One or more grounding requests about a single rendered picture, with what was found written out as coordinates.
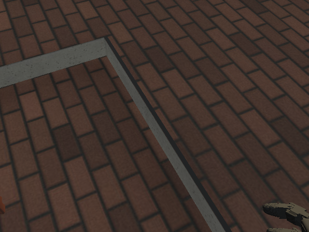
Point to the robot right hand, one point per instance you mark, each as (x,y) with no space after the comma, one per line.
(291,212)

